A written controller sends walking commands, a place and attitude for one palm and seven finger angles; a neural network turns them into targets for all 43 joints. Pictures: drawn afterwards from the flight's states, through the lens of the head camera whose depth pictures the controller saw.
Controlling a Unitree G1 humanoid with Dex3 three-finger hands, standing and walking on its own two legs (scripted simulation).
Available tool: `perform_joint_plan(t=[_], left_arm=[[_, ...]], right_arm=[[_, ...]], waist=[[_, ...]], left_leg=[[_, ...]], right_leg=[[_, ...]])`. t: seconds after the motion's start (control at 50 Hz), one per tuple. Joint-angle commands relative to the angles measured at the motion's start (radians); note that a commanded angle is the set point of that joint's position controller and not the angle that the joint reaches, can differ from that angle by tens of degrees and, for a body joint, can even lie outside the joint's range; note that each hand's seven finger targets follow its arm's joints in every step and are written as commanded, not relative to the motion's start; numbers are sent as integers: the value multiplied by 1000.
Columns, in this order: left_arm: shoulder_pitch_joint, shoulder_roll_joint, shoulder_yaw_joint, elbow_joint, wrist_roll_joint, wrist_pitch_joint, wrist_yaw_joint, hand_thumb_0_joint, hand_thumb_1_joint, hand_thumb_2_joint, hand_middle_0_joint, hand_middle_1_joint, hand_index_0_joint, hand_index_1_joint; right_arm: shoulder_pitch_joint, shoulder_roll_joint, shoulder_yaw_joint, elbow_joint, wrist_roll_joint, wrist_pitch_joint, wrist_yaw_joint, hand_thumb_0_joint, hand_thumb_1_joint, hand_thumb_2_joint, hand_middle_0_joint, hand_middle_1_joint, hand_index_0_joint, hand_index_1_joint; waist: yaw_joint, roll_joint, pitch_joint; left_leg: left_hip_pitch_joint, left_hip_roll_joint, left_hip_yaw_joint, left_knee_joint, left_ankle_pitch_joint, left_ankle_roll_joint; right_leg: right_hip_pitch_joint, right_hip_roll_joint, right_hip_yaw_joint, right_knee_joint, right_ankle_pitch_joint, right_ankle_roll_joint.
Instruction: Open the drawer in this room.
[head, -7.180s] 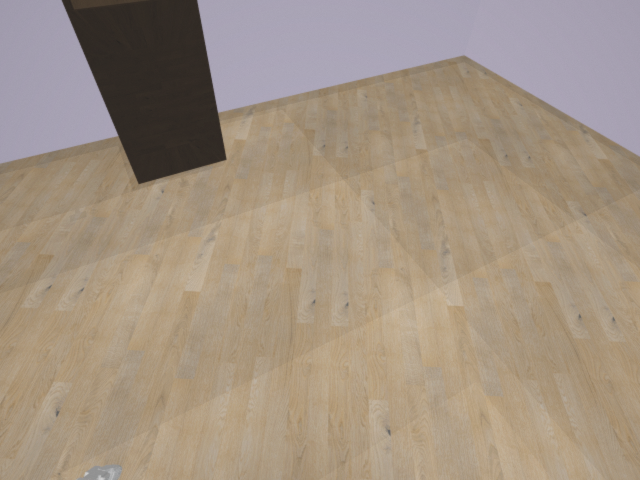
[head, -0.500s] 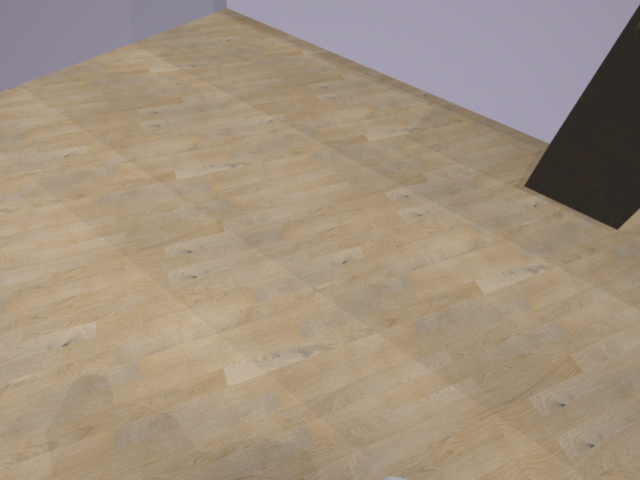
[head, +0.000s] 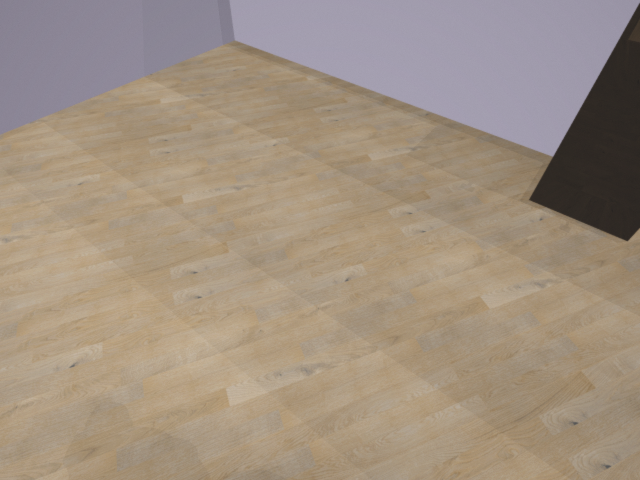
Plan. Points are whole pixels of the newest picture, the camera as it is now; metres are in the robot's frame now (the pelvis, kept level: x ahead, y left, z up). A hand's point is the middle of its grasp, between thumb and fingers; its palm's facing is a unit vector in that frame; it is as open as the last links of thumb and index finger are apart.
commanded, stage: stand and wait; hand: left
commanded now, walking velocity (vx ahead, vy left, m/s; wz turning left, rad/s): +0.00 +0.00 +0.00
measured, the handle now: out of the picture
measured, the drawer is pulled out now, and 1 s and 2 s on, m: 0.00 0.00 0.00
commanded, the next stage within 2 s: turn or walk to find it in 0.14 s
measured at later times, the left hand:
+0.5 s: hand out of the picture -0.02 +0.20 -0.19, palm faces +0.14 -0.97 -0.20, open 7.4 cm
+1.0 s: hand out of the picture -0.03 +0.18 -0.16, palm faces +0.33 -0.90 -0.27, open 7.4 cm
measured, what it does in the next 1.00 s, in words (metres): lifts its left foot, turning left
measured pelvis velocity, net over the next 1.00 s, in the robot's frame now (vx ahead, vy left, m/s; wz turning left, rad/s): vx -0.02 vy -0.02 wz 0.34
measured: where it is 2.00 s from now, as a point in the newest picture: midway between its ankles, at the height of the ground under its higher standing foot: outside the picture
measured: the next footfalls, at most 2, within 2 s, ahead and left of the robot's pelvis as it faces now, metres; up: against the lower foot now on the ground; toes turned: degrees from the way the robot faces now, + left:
left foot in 1.20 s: -0.06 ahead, +0.12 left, +0.00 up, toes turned +30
right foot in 1.70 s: +0.07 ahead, -0.07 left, +0.00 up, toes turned +31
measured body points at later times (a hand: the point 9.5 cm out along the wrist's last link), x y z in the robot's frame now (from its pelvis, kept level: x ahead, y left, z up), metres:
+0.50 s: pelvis -0.02 +0.02 -0.01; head +0.00 +0.03 +0.44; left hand -0.02 +0.26 -0.17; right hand +0.00 -0.20 -0.17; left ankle -0.02 +0.14 -0.74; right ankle +0.00 -0.10 -0.74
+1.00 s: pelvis -0.02 -0.02 +0.00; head +0.02 -0.03 +0.45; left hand -0.04 +0.23 -0.13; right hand +0.14 -0.24 -0.16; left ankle -0.10 +0.12 -0.66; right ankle -0.03 -0.10 -0.74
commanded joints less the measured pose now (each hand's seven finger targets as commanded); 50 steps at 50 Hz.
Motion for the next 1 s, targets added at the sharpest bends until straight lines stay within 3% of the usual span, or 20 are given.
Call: perform_joint_plan(t=[0.0,0.14,0.24,0.34,0.4,0.44,0.48,0.52,0.54,0.58,0.64,0.68,0.7,0.72,0.74,0.76,0.8,0.82,0.88,0.98], left_arm=[[43,104,12,-19,1,-15,8,0,900,900,-200,-300,-200,-300],[65,85,11,-8,3,-12,9,0,900,900,-200,-300,-200,-300],[57,102,33,-36,6,-1,13,0,900,900,-200,-300,-200,-300],[37,123,56,-83,14,8,14,0,900,900,-200,-300,-200,-300],[16,129,65,-113,17,12,13,0,900,900,-200,-300,-200,-300],[2,136,70,-137,18,13,12,0,900,900,-200,-300,-200,-300],[3,126,73,-154,16,14,10,0,900,900,-200,-300,-200,-300],[4,106,71,-172,16,14,9,0,900,900,-200,-300,-200,-300],[-9,103,68,-185,18,13,9,0,900,900,-200,-300,-200,-300],[-22,99,65,-206,15,12,9,0,900,900,-200,-300,-200,-300],[-26,95,61,-220,6,3,4,0,900,900,-200,-300,-200,-300],[28,111,59,-210,3,-4,5,0,900,900,-200,-300,-200,-300],[60,145,65,-203,7,-10,7,0,900,900,-200,-300,-200,-300],[67,223,80,-203,20,-17,15,0,900,900,-200,-300,-200,-300],[57,276,86,-218,24,-15,12,0,900,900,-200,-300,-200,-300],[39,251,85,-224,18,-19,13,0,900,900,-200,-300,-200,-300],[-34,202,68,-239,18,-14,13,0,900,900,-200,-300,-200,-300],[-60,193,60,-249,20,-18,11,0,900,900,-200,-300,-200,-300],[-7,190,56,-243,23,-24,11,0,900,900,-200,-300,-200,-300],[68,230,68,-223,29,-19,13,0,900,900,-200,-300,-200,-300]], right_arm=[[42,-74,-7,-18,2,-19,-5,0,-900,-900,200,300,200,300],[64,-56,-7,-12,1,-19,-6,0,-900,-900,200,300,200,300],[57,-68,-19,-37,-3,-5,1,0,-900,-900,200,300,200,300],[47,-72,-35,-86,-8,9,11,0,-900,-900,200,300,200,300],[38,-84,-45,-118,-10,14,15,0,-900,-900,200,300,200,300],[40,-97,-49,-141,-12,13,18,0,-900,-900,200,300,200,300],[27,-124,-54,-165,-15,9,18,0,-900,-900,200,300,200,300],[20,-168,-64,-190,-15,3,14,0,-900,-900,200,300,200,300],[26,-181,-70,-198,-13,1,10,0,-900,-900,200,300,200,300],[24,-200,-77,-205,-15,0,5,0,-900,-900,200,300,200,300],[13,-213,-80,-220,-19,5,2,0,-900,-900,200,300,200,300],[-20,-216,-82,-236,-11,10,6,0,-900,-900,200,300,200,300],[-35,-201,-81,-246,-4,10,12,0,-900,-900,200,300,200,300],[-35,-148,-75,-267,3,8,20,0,-900,-900,200,300,200,300],[-69,-134,-75,-297,-4,11,24,0,-900,-900,200,300,200,300],[-92,-161,-84,-282,-16,28,20,0,-900,-900,200,300,200,300],[-89,-149,-85,-254,-13,43,33,0,-900,-900,200,300,200,300],[-70,-142,-81,-239,-13,48,39,0,-900,-900,200,300,200,300],[-99,-145,-75,-239,-12,50,44,0,-900,-900,200,300,200,300],[-197,-141,-58,-265,-7,46,44,0,-900,-900,200,300,200,300]], waist=[[4,27,26],[5,19,66],[7,2,79],[3,-26,65],[-2,-8,48],[-6,14,31],[-4,84,14],[-8,195,-13],[-16,215,-24],[-22,227,-54],[-18,169,-93],[12,148,-123],[25,85,-141],[23,-121,-120],[38,-247,-58],[34,-239,-27],[-15,-88,43],[-30,-96,53],[-7,-142,20],[34,-142,-17]], left_leg=[[-31,75,-44,-90,203,29],[-59,65,-44,-110,123,36],[-149,55,-68,-68,80,43],[-211,34,-83,3,29,51],[-228,37,-111,26,15,59],[-259,46,-152,9,23,68],[-273,76,-229,-40,53,87],[-230,150,-384,-122,114,140],[-189,178,-440,-133,196,175],[-84,203,-476,-110,352,228],[-21,167,-441,-34,535,223],[-67,109,-385,27,520,166],[-153,63,-330,82,414,114],[-354,-44,-187,220,150,45],[-434,-109,-81,388,-244,8],[-428,-61,-115,551,-291,8],[-429,-35,-104,711,-201,1],[-424,-25,-86,741,-148,-9],[-423,-20,-48,733,-111,-31],[-390,-9,3,550,-164,-39]], right_leg=[[27,-115,111,-113,171,-1],[-1,-112,110,-137,62,4],[-21,-128,90,-93,-28,8],[-66,-172,88,-82,-132,-4],[-94,-181,71,-52,-162,-4],[-83,-170,49,-9,-158,5],[-76,-132,15,68,-124,23],[-103,-58,-16,209,-86,48],[-141,-36,2,280,-135,51],[-233,-22,57,381,-243,49],[-200,-1,77,258,-222,57],[-44,1,63,21,-54,64],[91,-47,92,-87,74,55],[218,-247,275,-122,178,-7],[154,-433,393,-147,317,-114],[55,-442,396,-160,343,-152],[-16,-357,264,-140,368,-130],[-11,-314,182,-125,399,-112],[67,-286,110,-96,534,-100],[176,-314,82,-54,665,-121]])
